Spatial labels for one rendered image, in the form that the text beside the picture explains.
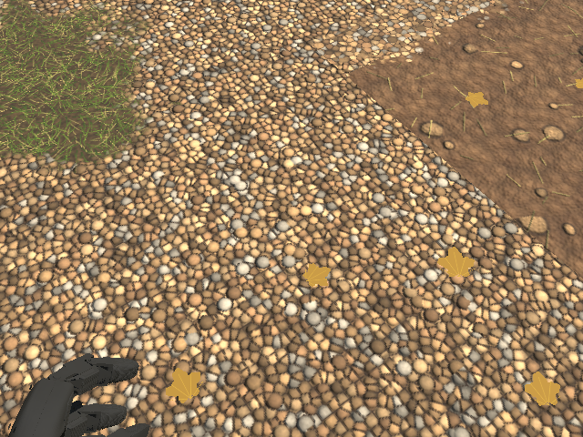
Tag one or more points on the robot left hand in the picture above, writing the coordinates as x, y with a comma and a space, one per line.
48, 410

